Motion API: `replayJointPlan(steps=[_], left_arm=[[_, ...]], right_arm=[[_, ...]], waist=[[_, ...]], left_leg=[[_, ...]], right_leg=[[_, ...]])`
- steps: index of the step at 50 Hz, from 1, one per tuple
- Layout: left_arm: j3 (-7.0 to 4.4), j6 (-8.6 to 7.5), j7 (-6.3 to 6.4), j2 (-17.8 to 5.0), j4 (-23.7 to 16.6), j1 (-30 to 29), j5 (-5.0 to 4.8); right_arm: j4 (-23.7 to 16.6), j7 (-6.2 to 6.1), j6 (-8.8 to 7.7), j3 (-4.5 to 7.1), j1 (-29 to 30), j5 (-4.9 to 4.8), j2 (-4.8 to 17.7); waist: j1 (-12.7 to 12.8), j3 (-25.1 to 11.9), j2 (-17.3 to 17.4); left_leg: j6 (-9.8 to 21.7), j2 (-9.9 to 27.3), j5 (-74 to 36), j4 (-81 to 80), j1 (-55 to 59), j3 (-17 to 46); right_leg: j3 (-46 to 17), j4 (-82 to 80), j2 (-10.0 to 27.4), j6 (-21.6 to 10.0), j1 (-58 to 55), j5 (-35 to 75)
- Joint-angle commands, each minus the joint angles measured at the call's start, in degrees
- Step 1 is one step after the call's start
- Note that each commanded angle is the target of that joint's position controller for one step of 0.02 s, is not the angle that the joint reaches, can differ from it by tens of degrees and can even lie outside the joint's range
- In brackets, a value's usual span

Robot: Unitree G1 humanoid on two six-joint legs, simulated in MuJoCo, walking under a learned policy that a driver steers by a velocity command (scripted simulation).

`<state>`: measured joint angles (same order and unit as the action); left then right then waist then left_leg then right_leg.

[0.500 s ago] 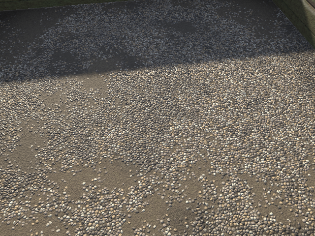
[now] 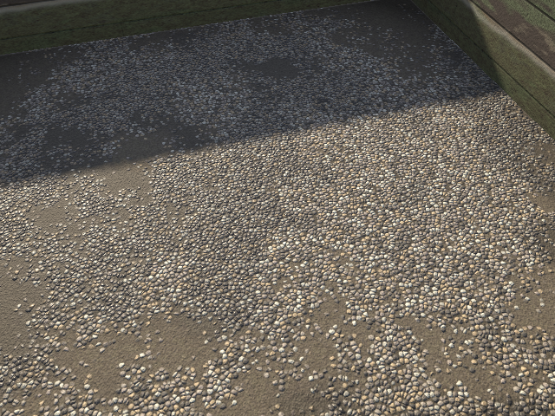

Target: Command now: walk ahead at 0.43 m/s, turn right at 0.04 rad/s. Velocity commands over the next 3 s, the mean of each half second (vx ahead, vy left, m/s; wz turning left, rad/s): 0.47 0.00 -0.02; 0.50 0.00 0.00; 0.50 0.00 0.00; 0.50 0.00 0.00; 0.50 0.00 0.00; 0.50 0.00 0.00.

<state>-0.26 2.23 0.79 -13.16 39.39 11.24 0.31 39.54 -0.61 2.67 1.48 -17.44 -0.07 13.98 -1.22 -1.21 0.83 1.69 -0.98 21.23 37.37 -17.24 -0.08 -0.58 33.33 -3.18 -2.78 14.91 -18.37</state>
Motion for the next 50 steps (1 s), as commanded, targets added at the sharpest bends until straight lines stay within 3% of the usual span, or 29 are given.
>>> replayJointPlan(steps=[1,3,6,8,9,10,12,13,14,15,16,17,18,20,23,25,27,28,31,32,33,34,36,40,41,42,45,49,50], left_arm=[[-2.53,-0.82,0.4,-9.1,-2.0,7.5,0.34],[-2.16,-1.87,0.87,-7.8,-1.7,6.9,0.44],[-1.73,-3.04,0.36,-6.6,-2.1,3.9,0.07],[-1.91,-2.93,-0.29,-7.4,-2.2,2.9,-0.05],[-2.15,-3.02,-0.2,-8.2,-2.8,1.1,-0.37],[-2.55,-2.96,-0.18,-9.6,-2.6,1.3,-0.5],[-2.56,-2.06,0.4,-9.4,-3.6,-0.5,-0.87],[-2.21,-1.82,0.83,-8.0,-4.0,-1.3,-1.26],[-1.58,-1.75,1.0,-5.2,-5.9,-1.4,-1.8],[-1.46,-1.16,1.95,-4.8,-7.0,0.4,-0.91],[-2.25,-0.75,2.9,-7.0,-6.8,-1.0,0.22],[-2.47,-0.76,2.98,-7.4,-7.2,-3.3,0.45],[-2.43,-0.75,2.88,-7.2,-7.2,-3.9,0.35],[-2.39,-0.12,2.24,-6.5,-6.4,-2.3,0.16],[-1.64,1.07,1.76,-4.4,-5.8,-3.1,0.44],[-0.65,1.31,1.03,-3.0,-6.2,-6.6,0.69],[-0.21,1.38,0.34,-3.2,-6.8,-9.2,0.31],[0.23,1.33,0.1,-2.8,-7.2,-10.6,1.05],[1.12,0.95,0.19,-1.8,-5.4,-5.0,2.87],[0.65,0.64,0.16,-4.0,-5.4,-6.4,2.1],[0.09,0.39,-0.29,-6.4,-6.2,-8.2,0.98],[0.14,0.29,-0.6,-7.1,-6.9,-8.9,0.3],[0.24,0.76,-0.2,-6.5,-7.7,-10.0,0.03],[0.79,0.64,0.31,-5.2,-8.1,-10.3,0.0],[1.43,0.69,0.0,-3.1,-8.9,-11.3,-0.14],[1.52,0.67,-0.2,-2.8,-8.9,-11.1,-0.08],[1.64,0.76,-0.64,-2.6,-9.1,-10.7,0.08],[1.77,0.75,-0.65,-2.4,-9.3,-9.7,0.32],[1.73,0.6,-1.4,-2.3,-10.2,-11.7,0.88]], right_arm=[[-10.5,0.01,-1.55,0.95,12.1,-0.04,5.2],[-10.4,0.34,-1.64,0.57,9.7,0.28,4.2],[-9.9,0.34,-0.78,0.07,8.3,0.61,3.3],[-10.2,0.88,-0.01,-0.39,9.1,0.16,2.6],[-10.6,1.38,0.04,-0.21,10.3,0.59,3.5],[-10.0,1.53,0.16,-0.38,9.0,0.72,2.7],[-7.8,1.41,0.42,-0.51,3.8,1.38,1.7],[-6.2,1.31,0.23,-0.22,-0.5,1.77,2.3],[-6.4,1.0,-0.37,0.35,-7.1,2.59,5.9],[-5.5,0.5,0.54,1.59,-6.9,0.94,10.1],[-6.1,0.1,0.72,1.52,-4.6,-0.09,8.6],[-7.5,0.03,0.13,0.3,0.2,0.07,5.4],[-8.4,0.07,-0.57,-0.58,3.8,0.39,3.7],[-9.2,0.22,-2.05,-1.24,8.2,0.34,2.5],[-8.1,1.48,-3.83,-1.53,7.9,0.08,3.0],[-7.9,1.82,-3.91,-1.67,7.9,-0.12,3.5],[-8.2,2.02,-3.0,-1.39,7.5,0.05,4.6],[-8.4,1.97,-2.53,-1.68,8.2,0.51,4.4],[-8.7,1.57,-1.09,-1.71,7.2,0.5,4.4],[-9.4,1.77,-0.82,-2.41,6.0,0.7,1.8],[-10.1,2.03,-0.38,-3.02,7.2,1.3,0.2],[-10.8,2.05,-0.17,-2.91,8.4,1.67,0.5],[-9.9,1.49,-0.17,-2.34,7.2,1.74,1.8],[-9.3,0.95,-0.71,-2.56,7.6,1.79,0.5],[-9.5,0.77,-0.49,-2.85,8.5,2.24,-0.2],[-9.6,0.65,-0.3,-2.83,9.1,2.14,-0.1],[-9.9,0.57,0.41,-2.62,10.5,1.74,0.7],[-10.0,0.47,0.83,-2.55,11.1,1.47,1.1],[-11.2,0.48,1.43,-2.47,13.3,1.19,1.9]], waist=[[6.5,3.9,-9.5],[4.1,1.3,-7.0],[1.6,-0.5,-8.5],[1.2,-0.4,-10.2],[0.6,1.4,-8.0],[0.2,0.6,-9.2],[-2.4,-0.3,-6.6],[-3.8,-1.7,-4.0],[-6.4,-7.3,7.6],[-6.1,-6.6,17.5],[-5.6,-1.7,12.4],[-3.2,0.5,8.4],[-1.0,0.6,6.4],[1.8,-1.3,6.7],[2.9,-3.5,4.6],[1.8,-3.3,4.3],[0.8,-2.4,5.9],[1.5,0.5,4.0],[2.5,-2.1,1.6],[0.7,-2.1,-2.9],[1.3,-0.7,-9.9],[1.4,0.6,-13.5],[0.9,0.6,-10.9],[0.5,-3.0,-6.3],[0.9,-3.7,-4.3],[1.0,-4.0,-3.1],[1.4,-3.0,0.0],[1.8,-2.2,0.3],[2.8,0.3,0.5]], left_leg=[[-1.1,0.0,6.9,12.3,-25.9,0.9],[-2.1,1.4,5.4,17.3,-24.9,2.6],[-3.1,1.0,1.4,16.7,-15.9,0.6],[-2.9,-0.2,-0.2,13.0,-9.3,-2.1],[-2.6,-1.8,-5.3,9.2,-3.7,-3.8],[-1.9,-2.7,-5.4,6.8,0.2,-4.5],[-0.2,-2.9,-8.3,-4.3,7.8,-3.9],[0.8,-1.4,-8.7,-7.9,14.5,-0.8],[4.3,11.2,-14.7,-9.3,24.5,14.6],[9.8,18.7,-19.4,-13.9,22.5,28.9],[12.8,20.1,-15.3,-14.6,16.2,31.6],[13.1,19.0,-15.4,-14.7,10.9,28.4],[11.9,17.1,-16.0,-15.2,6.6,24.7],[10.1,13.8,-18.8,-17.4,1.4,18.6],[8.8,11.4,-24.0,-17.4,-1.1,13.4],[6.9,9.6,-19.2,-18.2,-2.3,11.3],[6.9,9.1,-8.7,-19.3,-1.9,12.7],[6.6,9.2,-11.1,-18.8,-3.3,11.6],[4.5,6.6,-5.6,-13.2,-4.3,11.2],[3.2,2.8,-0.5,-11.0,-6.2,7.4],[1.1,-0.6,2.2,-6.5,-5.2,1.4],[-0.2,-1.4,1.0,-2.2,-4.3,-1.2],[-0.6,-1.7,-0.5,-1.5,-1.4,-1.2],[0.0,-0.5,-2.7,-2.7,6.1,-0.8],[-0.4,0.2,-5.1,-3.2,6.7,-0.6],[-0.5,0.5,-6.0,-3.3,7.4,-0.2],[-0.3,1.3,-8.9,-3.6,7.5,1.0],[-0.1,1.5,-10.9,-3.4,7.2,1.7],[0.0,2.9,-21.8,-3.0,5.9,3.3]], right_leg=[[-26.5,-13.3,18.7,-10.9,-14.0,7.6],[-22.9,-10.7,17.8,-10.9,-13.3,19.9],[-15.9,-10.3,13.7,-8.5,-6.0,26.5],[-12.8,-10.0,11.0,-7.0,-1.0,27.8],[-10.4,-10.6,9.5,-5.7,4.8,31.0],[-10.8,-10.4,9.7,-5.5,5.5,28.2],[-10.9,-5.8,9.3,-4.0,5.0,23.1],[-9.3,1.4,7.0,-2.6,7.3,20.9],[-4.9,20.3,2.2,0.0,14.6,5.4],[-5.9,25.6,-5.2,2.0,24.1,-15.2],[-10.2,31.7,-4.8,3.3,27.4,-14.2],[-11.4,35.2,-4.3,4.2,27.2,-11.2],[-11.7,35.0,-3.4,4.9,25.5,-8.3],[-11.0,29.4,-1.4,6.9,18.9,-3.6],[-7.8,21.2,0.5,6.9,11.5,1.6],[-4.0,12.0,1.9,6.2,6.3,3.5],[-1.7,8.2,2.2,5.4,4.5,1.6],[-0.9,3.6,2.4,5.0,3.4,4.1],[-0.4,-1.2,2.7,2.5,-6.5,5.0],[-3.9,-1.4,4.2,1.2,-6.7,4.7],[-9.4,-6.5,6.7,-0.8,-1.6,-0.1],[-14.3,-10.9,9.4,-2.7,0.8,-3.3],[-16.7,-11.5,11.1,-4.5,2.6,0.7],[-12.1,-8.2,8.0,-2.8,2.9,7.1],[-10.6,-7.0,7.0,-2.5,2.0,9.1],[-9.3,-6.0,6.1,-2.2,1.8,9.5],[-6.3,-3.4,4.4,-1.6,2.0,11.3],[-4.8,-2.0,3.7,-1.3,1.9,12.8],[-2.4,0.9,3.7,-1.1,3.1,22.1]])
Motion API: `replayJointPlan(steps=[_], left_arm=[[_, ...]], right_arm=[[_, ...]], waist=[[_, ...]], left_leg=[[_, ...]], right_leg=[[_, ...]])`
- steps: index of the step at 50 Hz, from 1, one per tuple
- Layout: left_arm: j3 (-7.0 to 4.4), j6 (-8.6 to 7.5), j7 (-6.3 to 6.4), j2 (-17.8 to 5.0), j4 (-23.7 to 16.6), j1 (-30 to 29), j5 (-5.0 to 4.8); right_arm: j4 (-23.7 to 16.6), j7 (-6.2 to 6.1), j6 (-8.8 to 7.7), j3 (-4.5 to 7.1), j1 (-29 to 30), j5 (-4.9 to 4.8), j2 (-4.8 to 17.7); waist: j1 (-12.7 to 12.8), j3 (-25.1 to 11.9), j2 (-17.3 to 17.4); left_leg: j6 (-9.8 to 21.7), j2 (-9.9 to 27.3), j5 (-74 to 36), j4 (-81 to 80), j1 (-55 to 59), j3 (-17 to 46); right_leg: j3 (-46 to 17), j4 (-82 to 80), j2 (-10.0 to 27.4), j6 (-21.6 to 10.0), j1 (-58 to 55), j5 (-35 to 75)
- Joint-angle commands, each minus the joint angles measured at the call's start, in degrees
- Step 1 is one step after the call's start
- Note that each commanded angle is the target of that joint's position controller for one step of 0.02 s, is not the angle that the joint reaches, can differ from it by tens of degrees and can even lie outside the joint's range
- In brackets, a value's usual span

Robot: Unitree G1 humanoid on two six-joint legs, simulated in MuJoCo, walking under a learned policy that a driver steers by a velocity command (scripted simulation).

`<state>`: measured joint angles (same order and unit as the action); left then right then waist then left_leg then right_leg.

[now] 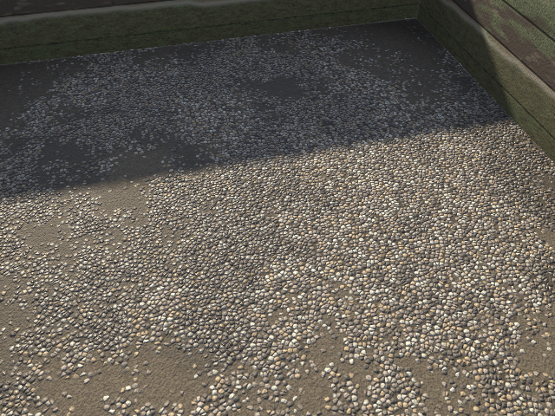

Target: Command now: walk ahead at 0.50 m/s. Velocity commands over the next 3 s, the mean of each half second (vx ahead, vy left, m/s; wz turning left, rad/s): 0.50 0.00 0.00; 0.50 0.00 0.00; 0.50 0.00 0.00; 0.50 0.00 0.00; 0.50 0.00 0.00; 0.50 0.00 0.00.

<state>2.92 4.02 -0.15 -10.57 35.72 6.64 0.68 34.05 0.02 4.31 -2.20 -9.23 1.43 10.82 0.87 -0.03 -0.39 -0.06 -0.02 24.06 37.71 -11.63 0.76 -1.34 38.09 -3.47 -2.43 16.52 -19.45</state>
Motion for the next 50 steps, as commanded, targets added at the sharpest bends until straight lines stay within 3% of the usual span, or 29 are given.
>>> replayJointPlan(steps=[1,10,12,14,17,19,20,21,22,23,24,26,27,29,30,31,32,34,35,36,37,40,41,43,45,46,47,48,50], left_arm=[[-1.5,-1.46,-0.61,-4.6,-6.0,-5.3,1.02],[-1.47,-1.33,-0.55,-3.2,-6.2,-7.7,0.6],[-1.25,-1.53,0.14,-3.2,-5.4,-5.4,-0.4],[-1.25,-1.12,0.26,-3.7,-6.5,-8.6,-0.59],[-1.05,-0.88,0.09,-3.6,-7.2,-8.5,-0.51],[-1.05,-1.11,0.1,-3.4,-7.1,-7.9,-0.26],[-1.04,-1.42,-0.71,-3.2,-8.1,-9.7,0.25],[-1.01,-1.56,-0.08,-2.8,-6.6,-5.6,0.31],[-1.06,-1.71,-0.77,-3.0,-7.8,-9.0,0.59],[-1.11,-1.93,-0.91,-2.6,-7.5,-7.8,1.07],[-0.98,-1.96,-0.07,-2.4,-6.3,-4.9,0.29],[-0.94,-1.5,0.28,-2.6,-7.1,-7.8,-0.18],[-0.9,-1.63,-0.58,-2.3,-8.1,-10.0,0.25],[-0.97,-1.75,-0.9,-2.1,-7.5,-8.1,1.19],[-1.04,-1.79,0.11,-2.2,-6.2,-4.7,0.49],[-1.08,-1.56,0.37,-2.6,-6.7,-6.9,0.08],[-1.04,-1.42,-0.44,-2.4,-8.3,-10.5,0.28],[-1.1,-1.64,-0.75,-2.1,-7.4,-7.4,1.06],[-1.05,-1.63,0.14,-2.2,-6.3,-4.9,0.29],[-1.1,-1.46,0.34,-2.5,-6.8,-7.0,-0.07],[-1.02,-1.37,-0.48,-2.3,-8.4,-10.6,0.14],[-1.08,-1.78,-0.79,-2.0,-7.3,-7.1,1.02],[-1.06,-1.82,0.16,-2.2,-6.3,-4.7,0.18],[-0.99,-1.43,-0.43,-2.3,-8.4,-10.1,0.1],[-0.98,-1.69,-0.79,-1.9,-7.7,-7.4,0.84],[-0.96,-1.69,0.09,-2.1,-6.7,-4.8,0.15],[-1.02,-1.53,0.28,-2.5,-7.2,-6.9,-0.22],[-0.94,-1.53,-0.48,-2.2,-8.6,-9.8,0.13],[-0.94,-1.78,-0.78,-1.9,-7.9,-7.1,0.84]], right_arm=[[-5.5,-0.21,-0.02,1.62,4.6,-0.22,5.7],[-5.9,-0.21,0.21,1.44,7.2,-0.21,3.6],[-5.3,-0.06,0.03,1.29,5.5,-0.06,2.3],[-5.8,0.12,-0.13,0.64,7.4,-0.15,1.7],[-5.9,0.32,-0.47,0.49,7.5,-0.16,1.9],[-5.8,0.23,-0.83,0.48,7.1,-0.14,2.1],[-7.1,0.23,-0.44,0.56,9.4,-0.49,3.2],[-5.5,0.05,-0.89,0.9,6.3,-0.16,3.0],[-7.2,0.15,-0.43,0.62,9.1,-0.56,3.2],[-6.9,0.12,-0.3,0.99,8.7,-0.41,3.6],[-5.5,-0.07,-0.82,0.93,5.9,-0.16,2.7],[-5.9,0.0,-0.78,0.34,6.9,-0.15,1.5],[-7.3,0.18,-0.28,0.45,9.4,-0.47,2.5],[-6.8,0.16,-0.29,0.98,8.2,-0.39,3.4],[-5.3,-0.18,-1.17,0.87,4.8,-0.2,2.5],[-5.5,-0.19,-1.4,0.44,5.8,-0.24,1.7],[-7.0,-0.02,-0.79,0.48,9.2,-0.51,2.6],[-6.6,-0.02,-0.53,0.88,8.1,-0.22,3.1],[-5.3,-0.18,-1.1,0.77,5.1,-0.2,2.2],[-5.6,-0.12,-1.27,0.38,6.1,-0.21,1.5],[-7.0,0.04,-0.68,0.44,9.5,-0.48,2.5],[-6.6,-0.05,-0.5,0.81,8.1,-0.15,2.8],[-5.2,-0.21,-1.19,0.78,5.3,-0.17,2.0],[-7.0,-0.06,-0.75,0.36,9.9,-0.45,2.3],[-6.7,0.0,-0.49,0.79,8.8,-0.18,2.8],[-5.3,-0.12,-1.09,0.71,5.7,-0.15,1.9],[-5.6,-0.07,-1.31,0.33,6.7,-0.15,1.3],[-6.9,-0.04,-0.84,0.33,9.9,-0.37,2.2],[-6.6,-0.04,-0.61,0.77,8.9,-0.14,2.7]], waist=[[1.1,-3.9,2.3],[0.6,-7.2,-0.2],[-0.5,-10.1,-0.7],[-0.7,-3.2,-1.9],[-0.4,-1.5,-0.7],[-0.2,-1.9,0.4],[0.9,0.4,1.1],[0.3,-5.7,2.5],[1.0,-0.4,1.5],[1.3,-3.2,2.1],[0.2,-8.1,2.6],[-0.2,-3.2,0.6],[0.8,-0.3,0.4],[0.8,-4.1,1.1],[-0.2,-9.5,1.3],[-0.6,-5.3,0.3],[0.4,-0.9,0.2],[1.0,-4.8,0.6],[-0.3,-8.8,0.6],[-0.6,-4.9,-0.2],[0.4,-0.7,-0.2],[0.9,-5.2,0.4],[-0.3,-9.5,0.6],[0.4,-0.5,-0.2],[0.9,-4.2,0.5],[-0.3,-8.3,0.3],[-0.6,-4.5,-0.6],[0.5,-0.6,-0.3],[1.0,-4.3,0.6]], left_leg=[[1.9,2.3,-27.7,-2.5,2.0,2.8],[0.6,1.2,-22.7,-1.8,1.9,1.8],[0.7,0.0,-9.4,-2.6,3.7,0.5],[1.0,-0.3,-6.0,-4.1,0.6,1.1],[1.2,0.1,-6.1,-4.9,-0.4,1.9],[1.6,0.5,-6.3,-5.8,-0.6,2.6],[1.7,2.2,-17.2,-6.0,-2.5,4.4],[1.9,1.3,-8.1,-6.3,0.8,3.6],[2.0,2.5,-18.2,-6.3,-2.4,4.8],[2.1,2.9,-19.7,-6.1,-1.2,5.3],[1.8,1.3,-8.7,-6.1,1.8,3.3],[1.6,0.5,-6.2,-6.5,-0.7,2.8],[1.7,1.8,-16.7,-6.1,-2.6,4.2],[1.3,1.8,-19.4,-4.9,-0.9,4.1],[1.2,0.6,-8.4,-5.3,2.7,2.7],[1.2,0.3,-7.1,-5.9,0.9,2.6],[1.2,1.4,-17.2,-5.5,-2.3,3.8],[1.3,1.5,-19.0,-4.4,-0.2,3.8],[1.1,0.4,-8.1,-4.9,2.4,2.5],[1.1,0.1,-6.8,-5.5,0.8,2.4],[1.1,1.3,-16.7,-5.0,-2.4,3.7],[1.1,1.5,-18.7,-4.0,-0.2,3.7],[1.0,0.3,-7.3,-4.6,2.7,2.4],[1.0,1.1,-16.0,-4.7,-2.3,3.5],[1.1,1.3,-17.7,-3.8,-0.7,3.7],[0.9,0.2,-6.8,-4.4,2.1,2.4],[0.9,-0.1,-5.8,-4.9,0.4,2.3],[1.0,1.0,-15.8,-4.5,-2.3,3.6],[1.0,1.3,-17.5,-3.6,-0.7,3.7]], right_leg=[[-1.0,-3.2,3.8,-1.3,0.4,25.1],[-0.9,-2.8,4.8,-1.0,-1.1,25.7],[-3.0,-6.4,4.9,-1.0,-1.6,12.5],[-4.5,-9.1,5.3,-0.9,2.2,5.4],[-4.4,-9.4,5.0,-0.8,3.6,2.9],[-3.7,-8.7,4.4,-0.5,2.7,2.9],[-1.2,-5.6,4.2,-0.3,2.9,13.2],[-2.4,-7.2,3.9,-0.4,0.1,5.0],[-0.7,-4.9,4.0,-0.1,1.9,14.2],[-0.5,-4.7,4.1,-0.1,0.5,15.7],[-1.9,-6.4,3.9,-0.2,-1.7,6.7],[-2.6,-7.6,4.2,-0.3,0.5,5.1],[-0.8,-5.2,4.5,-0.3,1.4,15.2],[-0.7,-3.9,4.6,-0.3,-0.1,18.7],[-2.4,-6.2,4.4,-0.3,-2.4,8.2],[-2.9,-7.1,4.4,-0.3,-0.7,6.7],[-1.2,-4.6,4.8,-0.4,1.2,16.9],[-0.6,-3.8,4.7,-0.3,-0.3,18.0],[-2.5,-6.3,4.6,-0.3,-1.7,7.8],[-3.1,-7.2,4.6,-0.4,-0.1,6.3],[-1.3,-4.6,5.0,-0.5,1.6,16.7],[-0.7,-3.7,4.8,-0.3,0.0,17.9],[-2.7,-6.3,4.8,-0.4,-1.9,7.7],[-1.5,-4.9,5.1,-0.4,2.2,15.5],[-0.9,-4.0,5.0,-0.4,0.8,17.2],[-2.9,-6.7,5.0,-0.5,-0.7,6.9],[-3.6,-7.6,5.1,-0.6,0.9,5.3],[-1.6,-5.0,5.2,-0.5,2.4,15.2],[-1.0,-4.0,5.1,-0.5,0.8,17.1]])
Over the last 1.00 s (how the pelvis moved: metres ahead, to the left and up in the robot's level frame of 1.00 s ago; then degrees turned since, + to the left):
0.14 -0.03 -0.01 0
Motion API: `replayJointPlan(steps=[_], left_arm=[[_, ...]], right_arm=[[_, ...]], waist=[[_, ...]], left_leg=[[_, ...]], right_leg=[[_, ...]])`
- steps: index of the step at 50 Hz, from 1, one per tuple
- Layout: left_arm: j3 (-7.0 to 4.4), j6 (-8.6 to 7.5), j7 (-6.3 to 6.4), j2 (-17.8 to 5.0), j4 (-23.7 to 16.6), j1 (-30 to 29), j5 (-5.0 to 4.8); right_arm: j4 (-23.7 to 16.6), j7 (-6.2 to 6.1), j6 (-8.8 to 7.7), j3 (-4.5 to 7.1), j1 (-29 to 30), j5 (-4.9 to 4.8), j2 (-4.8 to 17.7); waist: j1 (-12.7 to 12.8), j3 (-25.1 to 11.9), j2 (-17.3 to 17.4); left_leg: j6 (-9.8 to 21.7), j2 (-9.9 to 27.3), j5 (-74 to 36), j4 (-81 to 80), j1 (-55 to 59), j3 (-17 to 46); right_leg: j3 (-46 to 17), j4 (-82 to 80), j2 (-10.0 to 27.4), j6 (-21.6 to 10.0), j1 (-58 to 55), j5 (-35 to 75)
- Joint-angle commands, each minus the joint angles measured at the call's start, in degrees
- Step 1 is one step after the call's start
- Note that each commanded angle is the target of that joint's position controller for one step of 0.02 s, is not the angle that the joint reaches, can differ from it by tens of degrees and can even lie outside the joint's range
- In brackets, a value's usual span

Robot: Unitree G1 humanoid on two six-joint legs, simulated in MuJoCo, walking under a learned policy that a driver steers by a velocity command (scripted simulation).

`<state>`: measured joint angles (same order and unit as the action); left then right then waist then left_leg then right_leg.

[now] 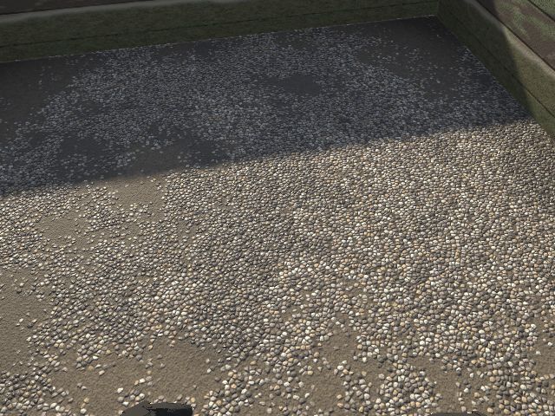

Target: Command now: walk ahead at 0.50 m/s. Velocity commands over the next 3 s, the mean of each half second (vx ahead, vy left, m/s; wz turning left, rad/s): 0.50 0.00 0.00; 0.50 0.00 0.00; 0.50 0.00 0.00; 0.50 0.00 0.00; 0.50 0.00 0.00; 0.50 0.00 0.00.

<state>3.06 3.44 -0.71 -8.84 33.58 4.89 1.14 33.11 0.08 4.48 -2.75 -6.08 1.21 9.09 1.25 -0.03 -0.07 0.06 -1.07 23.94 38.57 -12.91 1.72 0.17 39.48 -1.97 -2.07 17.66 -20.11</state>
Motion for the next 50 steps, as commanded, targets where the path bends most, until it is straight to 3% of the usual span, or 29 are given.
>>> replayJointPlan(steps=[1,3,6,8,11,12,14,16,17,19,21,22,24,26,27,29,32,33,35,37,38,39,40,42,43,45,47,49,50], left_arm=[[-1.07,-1.19,0.68,-3.8,-4.6,-2.7,-0.32],[-1.04,-1.0,0.11,-3.9,-6.6,-7.8,-0.34],[-1.03,-1.24,0.7,-3.7,-4.8,-2.5,-0.33],[-0.99,-1.04,0.13,-3.8,-6.7,-7.6,-0.35],[-1.02,-1.42,-0.21,-3.4,-5.8,-4.7,0.43],[-1.02,-1.44,0.74,-3.6,-4.7,-2.2,-0.38],[-0.93,-1.05,0.16,-3.7,-6.9,-7.7,-0.47],[-0.93,-1.29,-0.19,-3.3,-6.1,-4.9,0.33],[-0.93,-1.28,0.7,-3.6,-5.0,-2.2,-0.36],[-0.89,-1.11,0.14,-3.6,-7.0,-7.4,-0.4],[-0.9,-1.36,-0.18,-3.3,-6.2,-4.7,0.35],[-0.91,-1.35,0.72,-3.5,-5.1,-1.9,-0.36],[-0.86,-1.15,0.16,-3.6,-7.1,-7.2,-0.39],[-0.87,-1.39,-0.16,-3.2,-6.3,-4.5,0.37],[-0.88,-1.38,0.74,-3.5,-5.1,-1.8,-0.35],[-0.83,-1.19,0.18,-3.5,-7.1,-7.1,-0.39],[-0.86,-1.57,-0.17,-3.1,-6.2,-4.1,0.42],[-0.88,-1.59,0.78,-3.3,-5.1,-1.5,-0.39],[-0.79,-1.2,0.21,-3.4,-7.2,-7.1,-0.51],[-0.82,-1.27,0.75,-3.4,-5.4,-1.9,-0.37],[-0.73,-1.28,0.06,-3.3,-7.0,-6.2,-0.23],[-0.81,-1.35,0.84,-3.3,-5.6,-2.2,-0.38],[-0.75,-1.36,0.1,-3.4,-7.1,-6.2,-0.23],[-0.79,-1.45,0.78,-3.3,-5.4,-1.5,-0.34],[-0.77,-1.4,0.11,-3.4,-7.0,-6.0,-0.2],[-0.81,-1.51,0.8,-3.3,-5.4,-1.4,-0.35],[-0.69,-1.23,0.22,-3.3,-7.4,-6.7,-0.43],[-0.75,-1.53,-0.11,-2.9,-6.5,-3.9,0.42],[-0.77,-1.53,0.8,-3.3,-5.3,-1.1,-0.32]], right_arm=[[-4.3,-0.24,-1.38,1.25,2.6,0.09,3.5],[-5.9,-0.14,-1.08,0.86,6.8,-0.12,3.8],[-4.2,-0.27,-1.41,1.24,2.6,0.11,3.4],[-5.8,-0.18,-1.11,0.85,6.7,-0.07,3.7],[-5.4,-0.21,-0.82,1.27,5.4,0.23,4.1],[-4.0,-0.36,-1.49,1.27,2.3,0.13,3.3],[-5.8,-0.22,-1.05,0.85,6.9,-0.07,3.5],[-5.4,-0.17,-0.78,1.28,5.6,0.22,4.1],[-4.1,-0.3,-1.37,1.22,2.4,0.16,3.3],[-5.7,-0.22,-1.11,0.84,6.7,0.0,3.5],[-5.3,-0.22,-0.86,1.29,5.6,0.23,4.2],[-4.0,-0.36,-1.44,1.22,2.4,0.16,3.3],[-5.7,-0.26,-1.13,0.83,6.7,0.01,3.5],[-5.3,-0.24,-0.86,1.27,5.5,0.25,4.1],[-3.9,-0.38,-1.44,1.2,2.3,0.17,3.3],[-5.6,-0.28,-1.13,0.82,6.6,0.03,3.5],[-5.2,-0.3,-0.83,1.23,5.2,0.32,3.9],[-3.8,-0.45,-1.5,1.23,2.1,0.17,3.2],[-5.7,-0.31,-1.06,0.81,6.8,0.01,3.3],[-3.9,-0.35,-1.39,1.21,2.6,0.18,3.3],[-5.7,-0.27,-0.93,0.78,6.2,0.11,3.3],[-3.8,-0.39,-1.53,1.11,2.6,0.23,3.1],[-5.6,-0.3,-1.09,0.84,6.3,0.1,3.5],[-3.8,-0.42,-1.49,1.16,2.4,0.19,3.2],[-5.6,-0.34,-1.03,0.83,6.2,0.11,3.4],[-3.8,-0.45,-1.51,1.22,2.4,0.17,3.3],[-5.6,-0.32,-1.06,0.7,6.6,0.09,3.2],[-5.2,-0.31,-0.86,1.22,5.3,0.32,4.0],[-3.8,-0.46,-1.45,1.16,2.1,0.18,3.1]], waist=[[-0.7,-8.5,0.1],[0.2,-0.7,-0.5],[-0.6,-8.7,0.0],[0.2,-0.7,-0.6],[0.6,-5.3,0.0],[-0.6,-9.7,0.0],[0.1,-0.6,-0.7],[0.7,-4.4,0.0],[-0.6,-8.7,-0.3],[0.2,-0.7,-0.7],[0.7,-4.5,0.1],[-0.6,-8.8,-0.1],[0.2,-0.7,-0.7],[0.7,-4.5,0.1],[-0.5,-8.8,-0.1],[0.2,-0.7,-0.7],[0.7,-5.4,0.0],[-0.6,-9.9,-0.1],[0.2,-0.6,-0.8],[-0.5,-7.8,-0.3],[0.2,-1.2,-0.9],[-0.5,-7.9,-0.2],[0.3,-1.2,-0.6],[-0.4,-8.4,0.0],[0.3,-1.4,-0.7],[-0.4,-8.8,0.0],[0.3,-0.5,-0.9],[0.8,-4.7,0.1],[-0.5,-9.0,-0.2]], left_leg=[[0.8,1.2,-6.5,-5.0,3.3,1.5],[0.8,2.0,-15.6,-5.2,-1.1,2.6],[0.7,1.2,-6.5,-4.8,3.3,1.4],[0.7,2.0,-15.6,-5.0,-1.1,2.6],[0.7,2.3,-17.6,-4.0,0.7,2.7],[0.6,1.1,-6.3,-4.6,3.7,1.4],[0.6,1.8,-15.2,-4.7,-1.3,2.4],[0.7,2.1,-16.9,-3.8,0.3,2.6],[0.5,1.0,-6.1,-4.4,3.1,1.4],[0.6,1.8,-15.3,-4.6,-1.3,2.5],[0.7,2.1,-17.1,-3.8,0.3,2.7],[0.6,1.0,-6.2,-4.3,3.0,1.5],[0.6,1.8,-15.4,-4.5,-1.4,2.5],[0.7,2.1,-17.2,-3.6,0.2,2.7],[0.5,1.0,-6.3,-4.2,3.0,1.5],[0.6,1.8,-15.5,-4.4,-1.5,2.5],[0.6,2.1,-17.5,-3.5,0.4,2.7],[0.5,1.0,-6.1,-4.0,3.4,1.5],[0.5,1.7,-15.0,-4.2,-1.7,2.4],[0.5,0.8,-5.9,-3.8,2.5,1.5],[0.4,1.7,-16.0,-3.9,-1.4,2.4],[0.6,1.0,-5.7,-4.2,2.4,1.8],[0.5,1.7,-15.9,-4.0,-1.4,2.5],[0.6,1.0,-6.1,-3.9,2.6,1.7],[0.5,1.7,-16.0,-3.9,-1.4,2.5],[0.6,0.9,-6.0,-3.7,2.8,1.6],[0.5,1.7,-15.5,-4.0,-1.9,2.6],[0.6,2.0,-17.2,-3.2,-0.1,2.8],[0.5,0.9,-6.2,-3.7,2.7,1.6]], right_leg=[[-4.5,-8.1,3.6,-0.9,-1.9,7.5],[-3.1,-6.3,3.7,-1.0,1.3,15.8],[-4.5,-8.1,3.6,-1.0,-1.9,7.5],[-3.1,-6.2,3.8,-1.0,1.3,15.9],[-2.3,-5.1,3.6,-1.0,-0.6,18.2],[-4.4,-7.8,3.8,-1.1,-2.5,7.9],[-3.1,-6.2,3.9,-1.1,1.6,16.0],[-2.4,-5.2,3.8,-1.1,0.0,17.9],[-4.5,-8.0,3.9,-1.1,-1.5,7.4],[-3.1,-6.2,3.9,-1.2,1.7,15.7],[-2.4,-5.1,3.8,-1.1,0.1,17.7],[-4.5,-7.9,3.9,-1.2,-1.5,7.3],[-3.1,-6.1,3.9,-1.2,1.7,15.7],[-2.3,-5.0,3.8,-1.1,0.1,17.8],[-4.4,-7.8,3.9,-1.2,-1.5,7.3],[-3.0,-6.0,3.9,-1.2,1.8,15.8],[-2.2,-4.7,3.8,-1.2,-0.1,18.1],[-4.3,-7.5,4.0,-1.3,-2.1,7.7],[-3.0,-6.0,4.1,-1.3,2.1,15.8],[-4.5,-7.9,4.1,-1.3,-0.7,6.9],[-2.6,-5.5,3.9,-1.2,2.2,16.2],[-4.6,-8.0,4.1,-1.4,-1.0,6.3],[-2.7,-5.5,3.9,-1.3,1.8,16.2],[-4.3,-7.6,4.1,-1.4,-1.1,6.9],[-2.6,-5.4,3.9,-1.2,1.9,16.3],[-4.3,-7.5,4.1,-1.3,-1.3,7.1],[-2.8,-5.7,4.1,-1.3,2.5,15.5],[-2.1,-4.5,3.9,-1.2,0.5,17.6],[-4.1,-7.4,4.1,-1.3,-1.1,7.0]])
Over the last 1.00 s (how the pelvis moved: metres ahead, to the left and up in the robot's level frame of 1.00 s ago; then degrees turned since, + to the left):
0.00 0.00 0.00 1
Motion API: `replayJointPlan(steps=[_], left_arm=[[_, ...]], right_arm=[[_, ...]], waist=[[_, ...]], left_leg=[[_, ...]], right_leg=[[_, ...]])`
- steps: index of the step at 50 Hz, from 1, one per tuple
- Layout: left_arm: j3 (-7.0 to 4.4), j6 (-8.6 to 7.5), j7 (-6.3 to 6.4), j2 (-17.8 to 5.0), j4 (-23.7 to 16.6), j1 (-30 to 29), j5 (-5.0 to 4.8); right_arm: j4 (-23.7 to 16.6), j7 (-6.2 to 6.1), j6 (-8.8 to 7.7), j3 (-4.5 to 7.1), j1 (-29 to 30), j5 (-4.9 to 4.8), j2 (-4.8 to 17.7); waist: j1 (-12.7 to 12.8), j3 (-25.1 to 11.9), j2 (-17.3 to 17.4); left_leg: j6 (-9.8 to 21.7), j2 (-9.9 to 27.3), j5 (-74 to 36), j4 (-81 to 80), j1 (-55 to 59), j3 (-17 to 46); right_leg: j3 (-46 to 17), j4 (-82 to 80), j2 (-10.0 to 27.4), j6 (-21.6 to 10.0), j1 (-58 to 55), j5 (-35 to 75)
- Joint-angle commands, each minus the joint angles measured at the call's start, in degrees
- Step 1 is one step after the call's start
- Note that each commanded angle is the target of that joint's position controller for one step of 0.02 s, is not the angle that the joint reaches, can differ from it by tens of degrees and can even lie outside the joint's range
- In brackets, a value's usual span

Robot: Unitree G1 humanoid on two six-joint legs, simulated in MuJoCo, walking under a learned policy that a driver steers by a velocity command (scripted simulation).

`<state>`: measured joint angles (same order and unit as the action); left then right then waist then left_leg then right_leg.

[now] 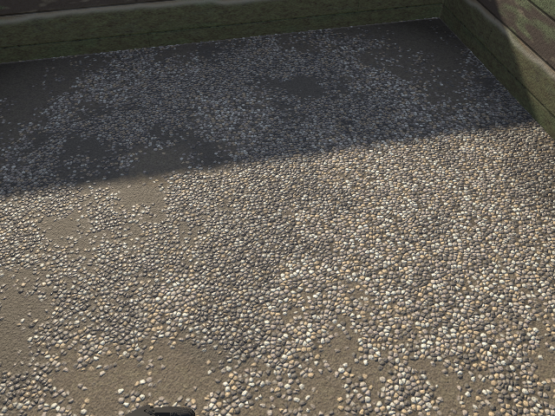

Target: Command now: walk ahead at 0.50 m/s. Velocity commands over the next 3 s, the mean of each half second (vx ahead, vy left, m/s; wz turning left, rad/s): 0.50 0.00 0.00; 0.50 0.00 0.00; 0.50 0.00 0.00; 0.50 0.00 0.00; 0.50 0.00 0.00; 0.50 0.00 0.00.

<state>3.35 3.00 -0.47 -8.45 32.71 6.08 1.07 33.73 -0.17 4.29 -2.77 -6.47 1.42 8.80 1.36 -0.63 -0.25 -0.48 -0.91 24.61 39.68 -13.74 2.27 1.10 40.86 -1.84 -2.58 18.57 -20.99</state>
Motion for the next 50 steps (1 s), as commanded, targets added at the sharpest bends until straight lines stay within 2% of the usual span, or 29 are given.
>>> replayJointPlan(steps=[1,2,4,5,7,9,10,12,14,16,18,19,21,23,24,26,29,31,33,35,37,38,40,42,44,46,47,49,50], left_arm=[[-1.14,-0.91,0.79,-4.0,-5.0,-4.5,-0.67],[-1.02,-0.89,0.02,-3.7,-6.5,-7.7,-0.32],[-1.02,-1.11,-0.32,-3.3,-5.7,-5.0,0.47],[-1.05,-1.09,0.58,-3.6,-4.5,-2.2,-0.25],[-1.0,-0.9,0.03,-3.7,-6.5,-7.6,-0.31],[-1.01,-1.13,-0.3,-3.3,-5.7,-4.9,0.48],[-1.03,-1.12,0.6,-3.6,-4.5,-2.1,-0.25],[-0.99,-0.92,0.04,-3.6,-6.5,-7.6,-0.31],[-1.03,-0.99,0.61,-3.6,-4.7,-2.3,-0.24],[-0.96,-0.9,0.04,-3.6,-6.6,-7.3,-0.24],[-1.02,-1.19,-0.27,-3.2,-5.7,-4.6,0.55],[-1.04,-1.18,0.64,-3.6,-4.5,-1.8,-0.21],[-1.0,-0.95,0.1,-3.6,-6.5,-7.4,-0.29],[-0.99,-1.16,-0.25,-3.2,-5.7,-4.7,0.51],[-1.01,-1.15,0.65,-3.5,-4.5,-1.8,-0.22],[-0.97,-0.96,0.1,-3.5,-6.6,-7.3,-0.3],[-1.0,-1.17,0.66,-3.5,-4.5,-1.7,-0.23],[-0.96,-0.98,0.11,-3.5,-6.6,-7.3,-0.31],[-0.99,-1.04,0.66,-3.5,-4.7,-2.0,-0.23],[-0.93,-0.95,0.09,-3.5,-6.6,-7.0,-0.23],[-0.98,-1.25,-0.22,-3.1,-5.8,-4.4,0.57],[-1.0,-1.24,0.69,-3.5,-4.6,-1.5,-0.19],[-0.96,-1.01,0.14,-3.5,-6.6,-7.1,-0.29],[-0.98,-1.06,0.69,-3.5,-4.8,-1.8,-0.2],[-0.91,-0.97,0.12,-3.4,-6.6,-6.9,-0.21],[-0.97,-1.27,-0.19,-3.1,-5.8,-4.2,0.58],[-0.99,-1.26,0.72,-3.4,-4.6,-1.3,-0.18],[-0.95,-1.03,0.17,-3.5,-6.6,-7.0,-0.28],[-0.93,-1.13,-0.07,-3.0,-6.1,-5.1,0.34]], right_arm=[[-4.7,-0.16,-1.46,0.8,3.5,-0.04,2.8],[-6.2,-0.11,-0.95,0.78,7.0,-0.12,3.6],[-5.8,-0.08,-0.66,1.23,5.7,0.11,4.2],[-4.4,-0.22,-1.24,1.16,2.5,-0.03,3.4],[-6.2,-0.11,-0.93,0.77,6.9,-0.11,3.6],[-5.8,-0.09,-0.65,1.22,5.7,0.12,4.2],[-4.4,-0.24,-1.23,1.15,2.5,-0.03,3.4],[-6.2,-0.13,-0.92,0.76,6.9,-0.1,3.5],[-4.4,-0.21,-1.26,1.17,2.8,-0.03,3.6],[-6.1,-0.11,-0.93,0.69,6.7,-0.04,3.5],[-5.7,-0.13,-0.73,1.21,5.5,0.12,4.3],[-4.3,-0.3,-1.31,1.15,2.4,-0.04,3.5],[-6.1,-0.17,-0.94,0.74,6.9,-0.11,3.5],[-5.7,-0.13,-0.64,1.18,5.6,0.13,4.2],[-4.3,-0.27,-1.22,1.12,2.4,-0.02,3.4],[-6.1,-0.16,-0.91,0.73,6.8,-0.08,3.5],[-4.3,-0.28,-1.21,1.12,2.4,-0.02,3.3],[-6.2,-0.16,-0.9,0.72,6.9,-0.08,3.5],[-4.4,-0.25,-1.24,1.14,2.7,-0.03,3.5],[-6.1,-0.14,-0.91,0.66,6.7,-0.02,3.4],[-5.7,-0.16,-0.71,1.18,5.5,0.14,4.3],[-4.3,-0.32,-1.29,1.11,2.3,-0.05,3.4],[-6.1,-0.19,-0.93,0.7,6.9,-0.09,3.4],[-4.3,-0.27,-1.24,1.11,2.7,-0.04,3.5],[-6.1,-0.15,-0.91,0.64,6.6,-0.01,3.4],[-5.7,-0.17,-0.71,1.16,5.4,0.16,4.2],[-4.2,-0.34,-1.29,1.1,2.2,-0.04,3.4],[-6.1,-0.21,-0.92,0.69,6.8,-0.07,3.4],[-5.7,-0.16,-0.73,1.08,6.0,0.11,4.1]], waist=[[-0.9,-4.3,-1.0],[0.1,-0.2,-0.5],[0.7,-4.0,0.3],[-0.6,-8.4,0.0],[0.1,-0.2,-0.6],[0.7,-4.1,0.3],[-0.6,-8.4,0.0],[0.1,-0.2,-0.6],[-0.5,-7.4,0.1],[0.2,-0.1,-0.6],[0.7,-4.2,0.4],[-0.5,-8.5,0.2],[0.2,-0.2,-0.5],[0.7,-4.1,0.3],[-0.5,-8.5,0.0],[0.2,-0.2,-0.6],[-0.6,-8.5,0.0],[0.1,-0.2,-0.6],[-0.5,-7.4,0.1],[0.2,-0.2,-0.6],[0.7,-4.2,0.4],[-0.5,-8.6,0.2],[0.2,-0.2,-0.5],[-0.4,-7.5,0.1],[0.2,-0.2,-0.7],[0.7,-4.3,0.4],[-0.5,-8.6,0.1],[0.2,-0.2,-0.6],[0.7,-3.2,0.3]], left_leg=[[1.0,0.5,-6.0,-5.4,1.8,0.9],[1.0,1.5,-16.2,-5.1,-1.0,2.1],[1.2,1.8,-17.9,-4.2,0.6,2.3],[1.0,0.7,-7.0,-4.7,3.5,1.1],[1.0,1.5,-16.1,-5.0,-1.1,2.1],[1.1,1.8,-17.9,-4.1,0.5,2.3],[1.0,0.7,-6.9,-4.6,3.4,1.2],[1.0,1.5,-16.1,-4.9,-1.2,2.1],[1.1,0.6,-6.9,-4.6,3.0,1.2],[1.1,1.6,-16.6,-4.9,-1.2,2.3],[1.2,1.8,-18.4,-4.1,0.5,2.5],[1.1,0.7,-7.3,-4.6,3.4,1.3],[1.1,1.5,-16.5,-4.9,-1.3,2.2],[1.2,1.7,-18.3,-3.9,0.4,2.4],[1.0,0.7,-7.2,-4.5,3.3,1.3],[1.0,1.4,-16.3,-4.7,-1.3,2.2],[1.0,0.6,-7.1,-4.4,3.2,1.3],[1.0,1.4,-16.2,-4.6,-1.4,2.2],[1.1,0.5,-6.9,-4.3,2.8,1.3],[1.0,1.5,-16.6,-4.7,-1.5,2.4],[1.2,1.7,-18.4,-3.9,0.2,2.6],[1.0,0.7,-7.3,-4.4,3.1,1.4],[1.0,1.4,-16.4,-4.6,-1.6,2.3],[1.1,0.5,-7.1,-4.3,2.7,1.4],[1.0,1.4,-16.7,-4.6,-1.6,2.4],[1.2,1.7,-18.5,-3.8,0.1,2.6],[1.0,0.6,-7.3,-4.3,3.0,1.4],[1.0,1.3,-16.5,-4.5,-1.6,2.3],[1.2,1.6,-17.6,-3.9,-0.5,2.7]], right_leg=[[-5.8,-9.9,4.1,-0.9,-0.3,6.1],[-3.7,-7.0,4.0,-0.8,1.3,16.6],[-2.9,-5.8,3.8,-0.7,-0.4,18.6],[-5.0,-8.7,4.0,-0.8,-2.0,7.9],[-3.6,-6.9,4.0,-0.8,1.3,16.5],[-2.9,-5.8,3.9,-0.7,-0.3,18.5],[-4.9,-8.7,4.1,-0.8,-1.9,7.9],[-3.6,-6.8,4.0,-0.8,1.4,16.5],[-5.0,-8.8,4.1,-0.8,-1.5,7.6],[-3.5,-6.7,4.0,-0.8,1.5,16.3],[-2.7,-5.5,3.8,-0.7,-0.4,18.5],[-4.7,-8.4,4.0,-0.8,-2.1,7.9],[-3.4,-6.6,4.0,-0.8,1.4,16.7],[-2.7,-5.5,3.9,-0.7,-0.3,18.7],[-4.7,-8.4,4.1,-0.8,-1.9,8.0],[-3.4,-6.6,4.1,-0.8,1.5,16.7],[-4.7,-8.4,4.2,-0.8,-1.8,7.9],[-3.4,-6.6,4.2,-0.8,1.6,16.5],[-4.8,-8.6,4.3,-0.9,-1.3,7.5],[-3.3,-6.5,4.1,-0.8,1.7,16.3],[-2.5,-5.3,4.0,-0.7,-0.3,18.4],[-4.5,-8.2,4.2,-0.8,-1.9,7.8],[-3.2,-6.4,4.2,-0.8,1.5,16.5],[-4.6,-8.4,4.3,-0.8,-1.4,7.6],[-3.2,-6.4,4.1,-0.8,1.7,16.3],[-2.4,-5.1,4.0,-0.7,-0.3,18.5],[-4.4,-8.1,4.2,-0.8,-1.9,7.8],[-3.1,-6.3,4.2,-0.8,1.6,16.6],[-2.6,-5.5,4.2,-0.9,0.1,18.0]])
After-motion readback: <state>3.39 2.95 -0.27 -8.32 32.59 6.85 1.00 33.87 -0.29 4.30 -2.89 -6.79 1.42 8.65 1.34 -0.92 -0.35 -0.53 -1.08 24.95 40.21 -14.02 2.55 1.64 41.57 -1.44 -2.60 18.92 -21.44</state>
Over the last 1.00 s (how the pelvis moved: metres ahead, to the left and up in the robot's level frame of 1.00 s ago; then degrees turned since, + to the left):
0.00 -0.01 0.00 0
